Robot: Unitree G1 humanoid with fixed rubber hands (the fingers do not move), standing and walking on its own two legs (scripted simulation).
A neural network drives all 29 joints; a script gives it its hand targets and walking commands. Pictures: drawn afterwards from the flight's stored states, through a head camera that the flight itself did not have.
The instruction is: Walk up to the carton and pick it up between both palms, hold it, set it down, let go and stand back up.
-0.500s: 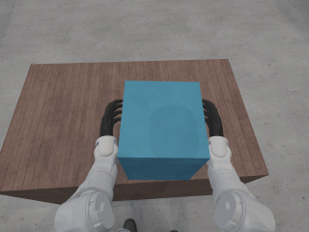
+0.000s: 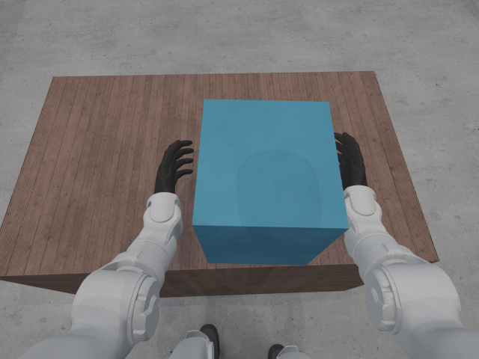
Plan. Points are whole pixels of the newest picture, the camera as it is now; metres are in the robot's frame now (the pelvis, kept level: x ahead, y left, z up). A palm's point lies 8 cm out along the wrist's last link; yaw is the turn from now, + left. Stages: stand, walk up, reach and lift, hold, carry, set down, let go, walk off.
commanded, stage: set down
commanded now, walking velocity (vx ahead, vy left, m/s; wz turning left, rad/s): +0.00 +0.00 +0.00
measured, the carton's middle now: (261, 192) +0.40 -0.02 -0.04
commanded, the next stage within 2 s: none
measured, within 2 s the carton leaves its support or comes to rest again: neither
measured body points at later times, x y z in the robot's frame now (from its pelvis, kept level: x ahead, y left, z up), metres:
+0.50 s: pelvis -0.02 -0.01 +0.00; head +0.08 -0.02 +0.44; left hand +0.35 +0.18 -0.02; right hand +0.39 -0.21 -0.01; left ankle +0.04 +0.11 -0.70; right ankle -0.02 -0.14 -0.70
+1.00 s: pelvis +0.01 -0.01 +0.03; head +0.05 +0.00 +0.47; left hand +0.29 +0.19 -0.02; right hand +0.32 -0.22 -0.01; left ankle +0.04 +0.11 -0.70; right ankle -0.02 -0.14 -0.70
